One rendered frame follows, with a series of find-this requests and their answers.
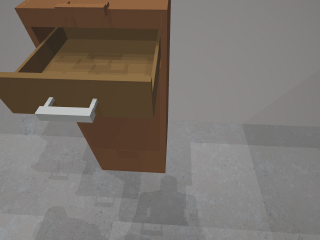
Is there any handle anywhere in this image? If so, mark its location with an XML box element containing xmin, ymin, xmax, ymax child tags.
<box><xmin>35</xmin><ymin>97</ymin><xmax>98</xmax><ymax>123</ymax></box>
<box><xmin>54</xmin><ymin>3</ymin><xmax>108</xmax><ymax>18</ymax></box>

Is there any drawer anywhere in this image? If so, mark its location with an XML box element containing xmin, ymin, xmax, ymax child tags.
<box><xmin>0</xmin><ymin>27</ymin><xmax>161</xmax><ymax>119</ymax></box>

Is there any cabinet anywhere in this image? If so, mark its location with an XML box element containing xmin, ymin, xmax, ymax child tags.
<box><xmin>14</xmin><ymin>0</ymin><xmax>171</xmax><ymax>173</ymax></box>

